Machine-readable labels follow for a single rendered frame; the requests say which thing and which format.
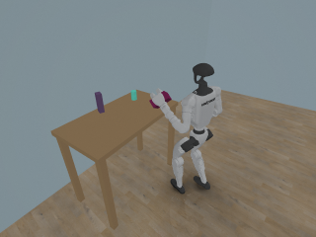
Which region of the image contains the right robot thigh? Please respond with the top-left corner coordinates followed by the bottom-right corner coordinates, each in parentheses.
top-left (191, 127), bottom-right (213, 160)

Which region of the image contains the left robot upper arm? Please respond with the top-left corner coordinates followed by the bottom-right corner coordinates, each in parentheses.
top-left (180, 95), bottom-right (196, 133)

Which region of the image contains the sponge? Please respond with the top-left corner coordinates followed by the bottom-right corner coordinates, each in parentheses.
top-left (149, 91), bottom-right (172, 109)

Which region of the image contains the robot left hand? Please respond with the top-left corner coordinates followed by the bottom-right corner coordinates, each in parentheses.
top-left (150, 88), bottom-right (167, 107)

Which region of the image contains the right robot upper arm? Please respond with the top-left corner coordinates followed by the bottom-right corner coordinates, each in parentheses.
top-left (210, 86), bottom-right (223, 116)

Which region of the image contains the robot head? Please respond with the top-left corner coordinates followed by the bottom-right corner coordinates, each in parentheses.
top-left (193, 63), bottom-right (214, 97)

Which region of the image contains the robot left forearm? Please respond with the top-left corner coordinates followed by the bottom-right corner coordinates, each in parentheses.
top-left (160, 103), bottom-right (187, 133)

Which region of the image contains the table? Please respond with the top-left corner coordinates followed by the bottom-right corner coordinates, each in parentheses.
top-left (51, 90), bottom-right (179, 230)

